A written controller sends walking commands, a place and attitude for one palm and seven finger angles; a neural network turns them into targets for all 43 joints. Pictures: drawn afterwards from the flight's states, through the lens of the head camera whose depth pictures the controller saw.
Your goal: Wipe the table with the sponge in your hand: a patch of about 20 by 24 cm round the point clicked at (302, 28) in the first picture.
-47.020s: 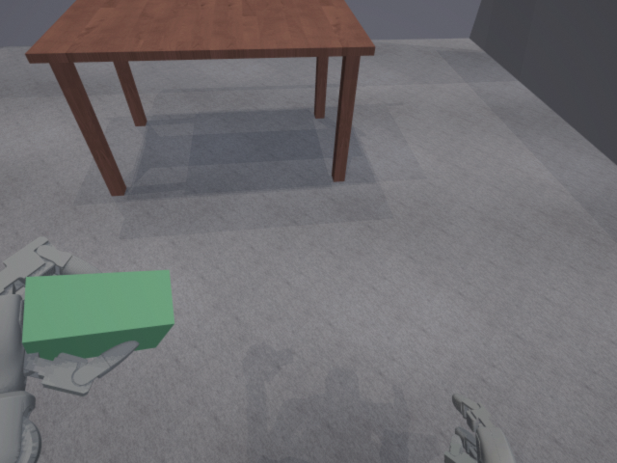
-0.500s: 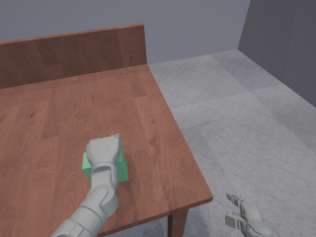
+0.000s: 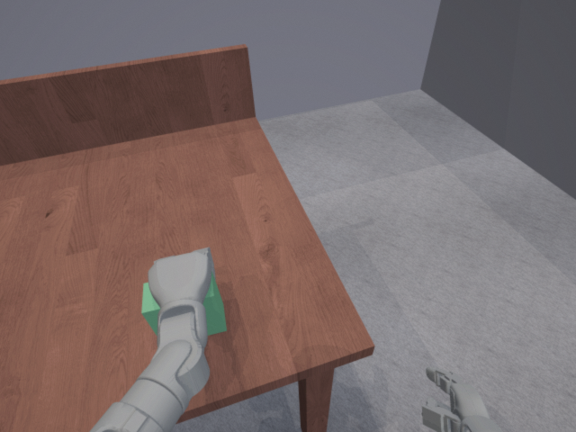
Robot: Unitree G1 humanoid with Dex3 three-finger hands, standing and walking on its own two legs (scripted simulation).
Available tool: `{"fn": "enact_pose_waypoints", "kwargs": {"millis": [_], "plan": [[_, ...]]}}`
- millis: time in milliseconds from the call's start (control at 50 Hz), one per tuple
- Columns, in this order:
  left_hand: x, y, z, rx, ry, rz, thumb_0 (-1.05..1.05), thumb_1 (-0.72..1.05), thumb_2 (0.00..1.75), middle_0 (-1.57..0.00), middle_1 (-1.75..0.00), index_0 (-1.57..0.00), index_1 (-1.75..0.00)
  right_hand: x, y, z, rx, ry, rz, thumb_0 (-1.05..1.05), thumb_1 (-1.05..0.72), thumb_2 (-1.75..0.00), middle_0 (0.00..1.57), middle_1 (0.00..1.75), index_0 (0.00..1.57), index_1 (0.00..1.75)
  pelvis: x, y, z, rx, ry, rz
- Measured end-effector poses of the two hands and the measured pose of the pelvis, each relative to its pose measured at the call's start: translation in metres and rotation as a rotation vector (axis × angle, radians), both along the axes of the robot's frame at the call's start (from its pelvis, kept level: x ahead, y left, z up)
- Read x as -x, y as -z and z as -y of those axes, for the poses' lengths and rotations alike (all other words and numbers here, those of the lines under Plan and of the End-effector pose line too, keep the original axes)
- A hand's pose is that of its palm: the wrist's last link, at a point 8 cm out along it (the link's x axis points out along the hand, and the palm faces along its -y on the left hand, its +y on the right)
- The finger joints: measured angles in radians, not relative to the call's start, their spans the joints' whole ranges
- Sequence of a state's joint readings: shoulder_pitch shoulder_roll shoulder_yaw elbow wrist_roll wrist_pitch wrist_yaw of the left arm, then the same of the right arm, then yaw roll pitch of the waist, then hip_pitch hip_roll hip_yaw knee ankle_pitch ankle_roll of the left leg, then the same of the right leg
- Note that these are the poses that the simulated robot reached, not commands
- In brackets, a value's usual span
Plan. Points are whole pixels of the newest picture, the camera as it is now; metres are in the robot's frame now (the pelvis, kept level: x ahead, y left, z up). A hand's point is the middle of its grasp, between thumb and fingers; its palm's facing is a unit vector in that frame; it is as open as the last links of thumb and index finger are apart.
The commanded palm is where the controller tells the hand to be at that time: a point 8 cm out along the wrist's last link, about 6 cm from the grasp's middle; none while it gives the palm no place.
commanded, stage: slide across to the third lane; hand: left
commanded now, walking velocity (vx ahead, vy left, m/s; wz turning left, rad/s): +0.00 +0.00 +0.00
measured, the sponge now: (190, 314) +0.30 +0.20 -0.03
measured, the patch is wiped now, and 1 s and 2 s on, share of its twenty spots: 0.60 0.65 0.70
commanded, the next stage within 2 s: wipe forward along the third lane in 0.80 s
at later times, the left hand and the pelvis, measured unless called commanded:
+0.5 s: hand (209, 295) +0.31 +0.16 +0.02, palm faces -0.05 -0.05 -1.00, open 9.6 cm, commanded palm +0.28 +0.14 +0.06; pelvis +0.00 +0.00 +0.00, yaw +1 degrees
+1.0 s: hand (238, 287) +0.33 +0.12 +0.02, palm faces -0.05 -0.04 -1.00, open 9.6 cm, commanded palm +0.31 +0.11 +0.05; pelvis -0.01 -0.01 +0.00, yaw +1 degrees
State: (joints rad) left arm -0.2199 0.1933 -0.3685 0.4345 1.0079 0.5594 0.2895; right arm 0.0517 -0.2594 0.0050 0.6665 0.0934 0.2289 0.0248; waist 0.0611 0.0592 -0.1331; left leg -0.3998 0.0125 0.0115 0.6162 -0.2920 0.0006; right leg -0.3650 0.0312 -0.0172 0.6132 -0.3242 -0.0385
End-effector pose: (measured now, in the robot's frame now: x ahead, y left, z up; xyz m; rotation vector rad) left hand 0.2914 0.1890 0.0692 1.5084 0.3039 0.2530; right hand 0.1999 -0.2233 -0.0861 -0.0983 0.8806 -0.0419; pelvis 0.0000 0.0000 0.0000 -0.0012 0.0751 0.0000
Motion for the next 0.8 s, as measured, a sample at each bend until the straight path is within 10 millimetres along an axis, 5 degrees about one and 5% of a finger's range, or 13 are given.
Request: {"fn": "enact_pose_waypoints", "kwargs": {"millis": [320, 580, 800], "plan": [[-0.002, -0.002, 0.006, 0.001, 0.016, -0.028, 0.01, -0.46, 1.08, -0.74, -1.45, -0.74, -1.45, 0.001, 0.005, 0.003, -0.013, 0.011, -0.006, 0.01, -0.91, -0.9, 0.2, 0.3, 0.2, 0.3, -0.001, -0.001, 0.003, -0.001, -0.008, 0.004], [-0.008, -0.005, 0.036, 0.009, 0.084, -0.019, 0.01, -0.47, 1.08, -0.75, -1.43, -0.76, -1.43, -0.023, -0.005, -0.019, -0.053, -0.047, 0.043, 0.01, -0.91, -0.9, 0.2, 0.3, 0.2, 0.3, 0.001, -0.002, 0.002, -0.002, -0.021, 0.018], [-0.019, -0.005, 0.057, -0.015, 0.101, -0.017, 0.0, -0.48, 1.08, -0.77, -1.41, -0.77, -1.41, -0.013, 0.0, -0.018, -0.062, -0.055, 0.007, 0.01, -0.91, -0.9, 0.2, 0.3, 0.2, 0.3, 0.007, -0.001, 0.006, 0.0, -0.027, 0.008]]}}
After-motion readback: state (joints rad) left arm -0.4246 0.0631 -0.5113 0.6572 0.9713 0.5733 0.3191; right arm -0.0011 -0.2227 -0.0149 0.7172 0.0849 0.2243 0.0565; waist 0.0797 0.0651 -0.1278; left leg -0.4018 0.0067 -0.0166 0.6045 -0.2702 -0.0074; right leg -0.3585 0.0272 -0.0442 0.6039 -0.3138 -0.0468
